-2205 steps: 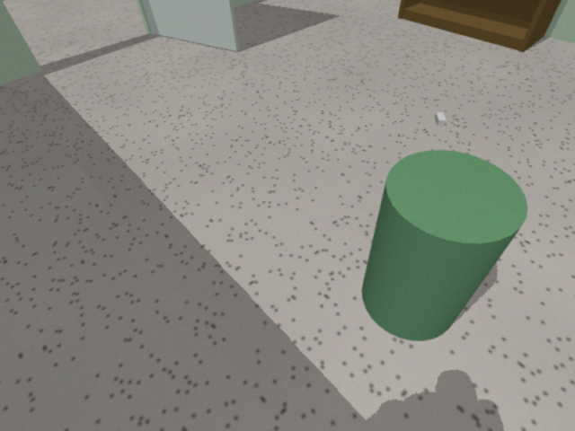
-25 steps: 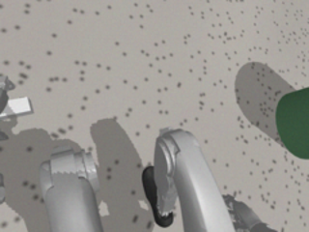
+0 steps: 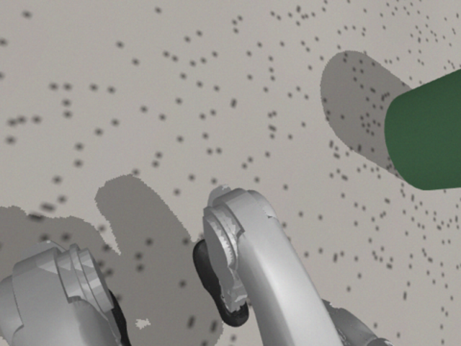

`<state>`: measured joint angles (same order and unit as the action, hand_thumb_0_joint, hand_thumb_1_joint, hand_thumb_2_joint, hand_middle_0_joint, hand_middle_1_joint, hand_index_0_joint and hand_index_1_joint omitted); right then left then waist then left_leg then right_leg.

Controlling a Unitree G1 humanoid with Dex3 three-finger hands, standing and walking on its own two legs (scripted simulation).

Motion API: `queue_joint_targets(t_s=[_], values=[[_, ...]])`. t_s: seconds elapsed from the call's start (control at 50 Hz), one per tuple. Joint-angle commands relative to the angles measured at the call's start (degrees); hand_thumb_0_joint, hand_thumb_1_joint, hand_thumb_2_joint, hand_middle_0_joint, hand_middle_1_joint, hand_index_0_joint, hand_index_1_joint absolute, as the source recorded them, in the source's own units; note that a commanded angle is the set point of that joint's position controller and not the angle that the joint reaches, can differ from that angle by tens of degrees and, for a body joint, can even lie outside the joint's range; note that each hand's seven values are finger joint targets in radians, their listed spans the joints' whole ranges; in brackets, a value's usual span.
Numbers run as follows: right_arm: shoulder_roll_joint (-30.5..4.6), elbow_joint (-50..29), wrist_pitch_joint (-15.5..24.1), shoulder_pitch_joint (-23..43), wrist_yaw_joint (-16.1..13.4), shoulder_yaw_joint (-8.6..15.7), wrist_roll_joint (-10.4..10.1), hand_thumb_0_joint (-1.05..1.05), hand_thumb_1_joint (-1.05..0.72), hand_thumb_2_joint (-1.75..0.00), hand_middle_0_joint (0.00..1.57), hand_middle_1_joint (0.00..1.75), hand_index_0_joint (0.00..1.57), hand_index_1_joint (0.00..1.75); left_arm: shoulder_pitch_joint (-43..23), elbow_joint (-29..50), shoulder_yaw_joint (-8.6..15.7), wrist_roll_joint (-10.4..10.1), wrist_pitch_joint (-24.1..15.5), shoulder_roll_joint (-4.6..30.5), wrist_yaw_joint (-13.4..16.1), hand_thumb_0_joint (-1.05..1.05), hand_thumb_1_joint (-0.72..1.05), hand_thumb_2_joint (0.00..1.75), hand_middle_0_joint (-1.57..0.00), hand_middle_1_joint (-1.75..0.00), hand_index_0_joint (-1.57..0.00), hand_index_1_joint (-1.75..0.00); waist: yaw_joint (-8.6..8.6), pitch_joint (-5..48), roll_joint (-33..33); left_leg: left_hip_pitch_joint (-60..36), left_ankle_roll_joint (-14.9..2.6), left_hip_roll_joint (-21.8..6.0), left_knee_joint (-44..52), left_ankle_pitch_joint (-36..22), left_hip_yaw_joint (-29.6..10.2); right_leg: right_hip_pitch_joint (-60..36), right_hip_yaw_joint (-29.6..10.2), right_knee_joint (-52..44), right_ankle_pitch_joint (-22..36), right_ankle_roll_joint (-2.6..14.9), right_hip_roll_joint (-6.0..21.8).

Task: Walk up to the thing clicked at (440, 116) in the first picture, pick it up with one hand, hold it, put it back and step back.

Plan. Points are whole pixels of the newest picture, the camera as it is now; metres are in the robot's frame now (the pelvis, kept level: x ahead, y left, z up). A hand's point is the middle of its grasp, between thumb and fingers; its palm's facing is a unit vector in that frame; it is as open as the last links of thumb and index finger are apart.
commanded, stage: rest palm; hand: left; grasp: from above
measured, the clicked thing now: out of the picture +0.43 +0.34 -0.28
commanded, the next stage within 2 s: close in 0.86 s
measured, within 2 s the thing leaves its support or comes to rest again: neither
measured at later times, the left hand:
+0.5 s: hand out of the picture +0.41 +0.33 -0.25, palm faces -0.40 -0.11 -0.91, open 14.2 cm
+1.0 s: hand out of the picture +0.41 +0.33 -0.26, palm faces -0.47 -0.20 -0.86, open 13.9 cm
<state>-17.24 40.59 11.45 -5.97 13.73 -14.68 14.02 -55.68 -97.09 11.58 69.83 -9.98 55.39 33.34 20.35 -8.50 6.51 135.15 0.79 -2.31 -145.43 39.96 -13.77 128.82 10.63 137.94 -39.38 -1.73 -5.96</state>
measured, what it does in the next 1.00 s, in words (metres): stands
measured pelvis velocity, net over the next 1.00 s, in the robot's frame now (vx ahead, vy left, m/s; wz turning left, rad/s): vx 0.00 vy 0.00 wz -0.03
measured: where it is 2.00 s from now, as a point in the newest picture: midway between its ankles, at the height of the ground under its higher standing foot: (175, 322)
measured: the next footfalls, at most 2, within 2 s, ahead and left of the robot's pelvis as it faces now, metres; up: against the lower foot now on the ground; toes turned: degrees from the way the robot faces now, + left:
none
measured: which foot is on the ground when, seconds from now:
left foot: down 0.00-1.00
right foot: down 0.00-1.00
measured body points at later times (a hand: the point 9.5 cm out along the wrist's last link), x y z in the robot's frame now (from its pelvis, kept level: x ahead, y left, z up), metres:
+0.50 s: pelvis -0.01 +0.01 +0.00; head +0.25 +0.14 +0.34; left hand +0.43 +0.33 -0.20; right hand +0.09 -0.25 -0.06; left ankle +0.07 +0.13 -0.27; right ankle +0.10 -0.11 -0.27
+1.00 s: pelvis +0.00 +0.00 +0.00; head +0.27 +0.13 +0.33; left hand +0.43 +0.34 -0.21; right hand +0.06 -0.24 -0.06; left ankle +0.07 +0.13 -0.27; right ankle +0.10 -0.11 -0.27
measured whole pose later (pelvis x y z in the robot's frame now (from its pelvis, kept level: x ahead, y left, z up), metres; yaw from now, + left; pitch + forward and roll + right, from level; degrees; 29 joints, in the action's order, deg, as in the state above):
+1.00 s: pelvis +0.00 +0.00 +0.00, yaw -2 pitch +25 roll -14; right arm -18.7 39.3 13.3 -3.0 15.2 -19.3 15.3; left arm -53.7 -96.7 7.4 69.4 -16.8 58.0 34.3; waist 19.2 -11.6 9.5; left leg 132.6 1.2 -2.1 -146.4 41.0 -16.8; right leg 125.3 13.0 136.7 -39.5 -2.0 -6.5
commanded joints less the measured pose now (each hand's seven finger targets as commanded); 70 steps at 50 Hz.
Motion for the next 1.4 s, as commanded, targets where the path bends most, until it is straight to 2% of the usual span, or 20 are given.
queue_joint_targets(t_s=[0.0, 0.12, 0.14, 0.24, 0.32, 0.44, 0.54, 0.58, 0.64, 0.74, 0.8, 0.88, 0.94, 0.98, 1.02, 1.14, 1.24, 1.26, 1.3, 1.38], values=[[-17.9, -0.3, 0.0, -10.4, -1.2, 4.9, -0.1, 0.0, -0.89, -0.9, 0.2, 0.3, 0.2, 0.3, -10.8, 7.9, 0.2, -1.8, -2.6, 16.3, -0.7, 0.0, -0.59, 1.02, -0.07, -0.94, -0.05, -0.97, -0.11, 39.3, -24.3, -26.0, -2.66, -0.9, 11.9, -13.1, 5.8, -25.1, 2.7, -14.1, 17.5, 2.34, -1.2], [-19.1, 0.1, -0.6, -10.6, -1.5, 4.1, 0.5, 0.0, -0.89, -0.9, 0.2, 0.3, 0.2, 0.3, -11.2, 8.1, -2.4, -0.5, -7.7, 14.8, -1.1, 0.0, -0.58, 1.02, -0.08, -0.93, -0.05, -0.96, 1.09, 36.6, -25.6, -28.3, -1.54, -1.0, 12.3, -11.7, 4.4, -22.3, 5.1, -13.4, 15.0, 2.96, -1.3], [-18.4, 0.2, -0.6, -10.1, -1.5, 3.6, 0.5, 0.0, -0.89, -0.9, 0.2, 0.3, 0.2, 0.3, -10.5, 8.2, -2.2, -0.1, -8.5, 15.4, -0.5, 0.0, -0.57, 1.01, -0.08, -0.94, -0.05, -0.96, 0.17, 36.9, -25.8, -28.6, -1.61, -1.3, 12.6, -10.8, 4.2, -22.9, 5.1, -13.5, 14.6, 2.78, -1.6], [-19.5, -0.1, -0.2, -8.5, -1.1, 3.2, 1.2, 0.0, -0.89, -0.9, 0.2, 0.3, 0.2, 0.3, -12.5, 9.0, -3.4, 3.2, -9.6, 14.9, 3.8, 0.0, -0.56, 1.01, -0.08, -0.92, -0.06, -0.94, 0.51, 36.6, -28.2, -31.0, -1.0, -1.4, 13.5, -12.4, 3.9, -21.4, 6.3, -12.4, 15.8, 2.82, -1.9], [-19.9, 0.1, 1.0, -6.2, -0.6, 3.3, 1.7, 0.0, -0.89, -0.9, 0.2, 0.3, 0.2, 0.3, -11.1, 4.2, -5.0, 5.4, -7.5, 13.3, 8.2, 0.0, -0.52, 0.99, -0.1, -0.91, -0.08, -0.93, 0.52, 33.1, -28.3, -29.4, -0.77, -1.4, 13.7, -9.9, 4.0, -18.4, 6.5, -11.9, 13.9, 3.05, -2.1], [-20.7, 1.2, 3.0, -4.9, 0.2, 4.1, 1.3, 0.0, -0.89, -0.9, 0.2, 0.3, 0.2, 0.3, -13.7, 4.3, -6.8, 3.5, -2.3, 12.1, 11.7, 0.0, -0.48, 0.94, -0.13, -0.88, -0.11, -0.9, 0.93, 32.2, -27.2, -28.0, -0.83, -1.6, 15.2, -6.7, 4.0, -16.8, 5.7, -13.7, 11.1, 3.12, -2.2], [-20.8, 0.8, 4.5, -5.4, 1.3, 3.7, 0.3, 0.0, -0.9, -0.9, 0.2, 0.3, 0.2, 0.3, -15.6, 4.1, -7.3, 0.8, 0.3, 11.7, 10.4, 0.0, -0.49, 0.94, -0.1, -0.92, -0.09, -0.93, 1.64, 35.0, -27.2, -29.2, -1.24, -1.9, 13.9, -9.3, 3.0, -18.2, 5.5, -12.9, 14.2, 2.7, -1.8], [-21.3, -0.8, 4.8, -5.1, 1.2, 3.5, -0.1, 0.0, -0.9, -0.9, 0.2, 0.3, 0.2, 0.3, -15.6, 3.4, -4.1, -0.3, 0.6, 15.7, 9.5, 0.0, -0.48, 0.93, -0.12, -0.91, -0.11, -0.92, 1.68, 34.8, -27.4, -29.3, -1.34, -2.0, 14.1, -8.8, 3.2, -19.6, 5.1, -13.4, 13.9, 2.74, -1.8], [-21.1, 0.0, 5.0, -6.8, 1.4, 3.4, 0.2, 0.0, -0.9, -0.9, 0.2, 0.3, 0.2, 0.3, -13.8, 2.0, -2.0, -0.5, 0.5, 16.8, 7.0, 0.0, -0.48, 0.92, -0.13, -0.91, -0.12, -0.92, 1.64, 33.8, -27.9, -29.3, -1.19, -1.9, 13.7, -10.4, 3.0, -19.4, 5.6, -12.3, 14.3, 2.75, -1.4], [-19.8, -0.6, 4.1, -7.0, 0.9, 2.6, 0.7, 0.0, -0.9, -0.9, 0.2, 0.3, 0.2, 0.3, -11.0, 3.8, -2.5, -1.9, -1.3, 15.8, 3.1, 0.0, -0.49, 0.92, -0.11, -0.94, -0.11, -0.95, 1.05, 36.3, -29.3, -30.2, -1.05, -1.6, 13.7, -13.7, 3.6, -23.6, 5.6, -13.2, 17.2, 2.78, -1.8], [-19.8, -0.2, 3.5, -7.6, 1.0, 2.0, 1.1, 0.0, -0.9, -0.9, 0.2, 0.3, 0.2, 0.3, -11.3, 5.3, -4.8, -2.2, -3.3, 14.4, 1.2, 0.0, -0.49, 0.93, -0.11, -0.96, -0.1, -0.96, 2.05, 36.3, -29.1, -31.3, -0.98, -1.8, 12.9, -15.7, 3.3, -25.0, 6.0, -13.0, 19.1, 2.52, -2.0], [-20.4, -0.3, 2.5, -8.0, 0.7, 1.2, 1.1, 0.0, -0.89, -0.9, 0.2, 0.3, 0.2, 0.3, -10.1, 6.9, -4.7, -2.3, -6.5, 14.8, 1.7, 0.0, -0.47, 0.93, -0.11, -0.94, -0.11, -0.95, 1.68, 36.3, -27.4, -31.1, -1.13, -2.1, 12.6, -16.5, 2.7, -26.1, 6.6, -13.3, 20.0, 2.23, -2.2], [-20.5, -0.6, 1.9, -7.0, 0.4, 0.8, 0.9, 0.0, -0.89, -0.9, 0.2, 0.3, 0.2, 0.3, -8.2, 5.1, -2.8, -0.7, -8.3, 16.8, 4.0, 0.0, -0.46, 0.93, -0.12, -0.93, -0.12, -0.94, 0.31, 35.2, -26.7, -29.7, -1.07, -2.0, 12.9, -14.4, 2.8, -25.1, 6.8, -13.1, 18.3, 2.45, -2.4], [-21.1, -1.2, 1.5, -6.5, 0.3, 1.0, 1.6, 0.0, -0.88, -0.9, 0.2, 0.3, 0.2, 0.3, -9.7, 6.4, -3.3, 0.9, -9.0, 16.5, 5.7, 0.0, -0.34, 0.85, -0.18, -0.92, -0.19, -0.9, 0.94, 34.8, -27.1, -29.5, -1.07, -2.0, 13.2, -12.9, 2.8, -24.0, 7.2, -13.3, 16.8, 2.54, -2.6], [-20.9, -1.1, 1.8, -5.7, 0.3, 1.0, 1.8, 0.0, -0.88, -0.89, 0.2, 0.3, 0.2, 0.3, -10.5, 6.6, -4.1, 2.6, -8.6, 16.7, 7.5, 0.0, -0.3, 0.83, -0.21, -0.89, -0.22, -0.88, 0.97, 34.1, -27.1, -29.2, -1.03, -2.0, 12.9, -11.5, 2.9, -22.7, 7.0, -12.8, 15.5, 2.65, -2.5], [-21.5, 0.0, 3.3, -5.0, 0.1, 2.1, 2.1, 0.0, -0.88, -0.89, 0.2, 0.3, 0.2, 0.3, -11.4, 4.3, -5.8, 2.6, -4.2, 14.8, 11.8, 0.0, -0.19, 0.72, -0.28, -0.82, -0.3, -0.79, 1.64, 31.5, -25.7, -27.1, -1.0, -2.1, 14.5, -6.8, 3.5, -20.9, 6.0, -15.5, 11.3, 2.73, -2.8], [-21.8, -0.3, 4.3, -5.3, 0.6, 2.5, 0.9, 0.0, -0.89, -0.9, 0.2, 0.3, 0.2, 0.3, -13.4, 3.4, -5.7, 0.3, -0.6, 15.3, 10.6, 0.0, -0.15, 0.68, -0.34, -0.76, -0.35, -0.74, 1.76, 33.2, -26.0, -28.6, -1.03, -2.4, 14.6, -8.2, 2.5, -20.3, 6.0, -14.4, 13.3, 2.56, -2.3], [-22.2, -0.8, 4.5, -6.1, 0.6, 2.6, 0.8, 0.0, -0.89, -0.9, 0.2, 0.3, 0.2, 0.3, -12.5, 1.8, -3.3, 0.3, -0.1, 17.9, 10.2, 0.0, -0.13, 0.67, -0.35, -0.76, -0.37, -0.74, 1.82, 32.9, -26.5, -28.7, -1.12, -2.5, 14.4, -8.5, 2.4, -20.6, 6.1, -14.2, 13.5, 2.5, -2.1], [-21.9, -0.5, 4.9, -6.6, 0.8, 2.6, 0.7, 0.0, -0.89, -0.9, 0.2, 0.3, 0.2, 0.3, -11.3, 1.5, -2.3, -0.6, 0.5, 18.3, 8.6, 0.0, -0.11, 0.64, -0.36, -0.75, -0.38, -0.72, 1.29, 32.9, -27.0, -29.2, -0.92, -2.4, 14.7, -9.7, 2.2, -20.4, 6.1, -13.4, 13.9, 2.63, -1.9], [-20.9, -1.0, 5.0, -6.1, 0.9, 2.2, 0.6, 0.0, -0.89, -0.9, 0.2, 0.3, 0.2, 0.3, -11.8, 2.7, -3.0, -1.9, 0.0, 16.9, 4.6, 0.0, -0.05, 0.59, -0.4, -0.73, -0.43, -0.7, 1.93, 32.7, -28.5, -30.4, -0.68, -2.2, 14.5, -10.9, 2.2, -20.5, 6.2, -12.8, 14.7, 2.76, -1.7]])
